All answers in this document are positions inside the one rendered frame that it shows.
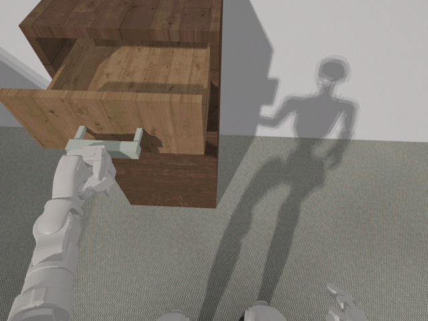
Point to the robot left forearm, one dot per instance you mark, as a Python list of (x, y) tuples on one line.
[(47, 291)]

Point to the robot right thigh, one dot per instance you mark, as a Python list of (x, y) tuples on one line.
[(263, 313)]

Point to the robot right shin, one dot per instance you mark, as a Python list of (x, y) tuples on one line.
[(260, 303)]

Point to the drawer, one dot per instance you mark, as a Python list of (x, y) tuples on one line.
[(113, 86)]

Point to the cabinet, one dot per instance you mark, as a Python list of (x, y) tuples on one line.
[(155, 179)]

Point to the handle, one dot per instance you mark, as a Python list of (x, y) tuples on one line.
[(116, 149)]

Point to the right robot hand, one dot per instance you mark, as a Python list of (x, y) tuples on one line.
[(346, 303)]

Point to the left robot hand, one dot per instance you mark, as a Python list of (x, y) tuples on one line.
[(72, 172)]

